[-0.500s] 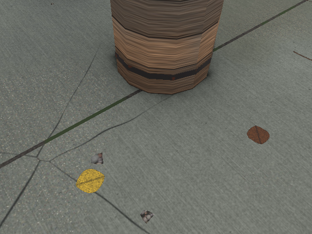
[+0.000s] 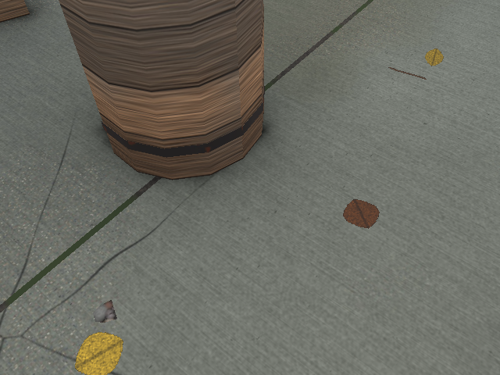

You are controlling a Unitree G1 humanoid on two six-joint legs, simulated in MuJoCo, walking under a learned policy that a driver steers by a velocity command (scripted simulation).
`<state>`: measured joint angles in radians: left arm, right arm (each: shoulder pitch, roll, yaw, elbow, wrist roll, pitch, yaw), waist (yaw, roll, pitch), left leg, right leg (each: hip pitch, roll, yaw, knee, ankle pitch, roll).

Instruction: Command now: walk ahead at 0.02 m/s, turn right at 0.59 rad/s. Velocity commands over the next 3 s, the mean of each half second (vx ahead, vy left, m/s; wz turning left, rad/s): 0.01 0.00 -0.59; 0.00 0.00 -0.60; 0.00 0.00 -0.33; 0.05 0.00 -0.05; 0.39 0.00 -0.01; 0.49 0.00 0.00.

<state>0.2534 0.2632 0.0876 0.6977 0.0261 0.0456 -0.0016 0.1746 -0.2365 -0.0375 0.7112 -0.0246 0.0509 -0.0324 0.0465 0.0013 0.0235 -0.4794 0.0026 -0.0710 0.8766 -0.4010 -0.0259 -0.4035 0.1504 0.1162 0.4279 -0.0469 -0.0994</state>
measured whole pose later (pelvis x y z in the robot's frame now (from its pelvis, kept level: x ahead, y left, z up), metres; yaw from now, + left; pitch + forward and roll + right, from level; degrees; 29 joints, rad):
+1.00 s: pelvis -0.02 +0.02 +0.00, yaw -36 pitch +1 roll +0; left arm 0.26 0.32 0.07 0.69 0.01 0.05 -0.02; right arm 0.16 -0.28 -0.03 0.65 -0.01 0.03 -0.03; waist 0.04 -0.02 0.04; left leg -0.30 -0.05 -0.05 0.56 -0.34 -0.01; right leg -0.29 0.16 0.25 0.53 -0.24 -0.04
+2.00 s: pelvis -0.01 +0.01 +0.01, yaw -45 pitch -1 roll +0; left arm 0.28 0.26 0.03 0.99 0.02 0.02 0.01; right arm 0.29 -0.25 -0.02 0.94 -0.03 0.01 0.00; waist 0.00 0.00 0.00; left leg -0.22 0.00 0.01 0.58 -0.41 0.05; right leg -0.14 0.06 0.06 0.46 -0.33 -0.07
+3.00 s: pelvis +0.33 -0.33 +0.00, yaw -45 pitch +1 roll -1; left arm 0.48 0.17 0.02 1.08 0.02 -0.09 0.01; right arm -0.01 -0.19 -0.02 0.87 -0.02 -0.04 0.03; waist 0.07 0.02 0.06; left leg -0.57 0.05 0.08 0.60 -0.06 0.07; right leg 0.13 0.09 -0.07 0.17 -0.32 -0.08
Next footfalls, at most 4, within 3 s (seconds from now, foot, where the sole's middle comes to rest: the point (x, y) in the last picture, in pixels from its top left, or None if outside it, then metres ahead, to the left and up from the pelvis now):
0.12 left None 0.05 0.13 -0.77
0.54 right None -0.02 -0.09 -0.77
1.00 left None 0.09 0.07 -0.77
1.40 right None -0.07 -0.07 -0.77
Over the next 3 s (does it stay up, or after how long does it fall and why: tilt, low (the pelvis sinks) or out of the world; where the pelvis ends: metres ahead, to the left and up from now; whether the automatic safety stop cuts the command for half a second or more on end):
stays up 0.33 -0.33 0.00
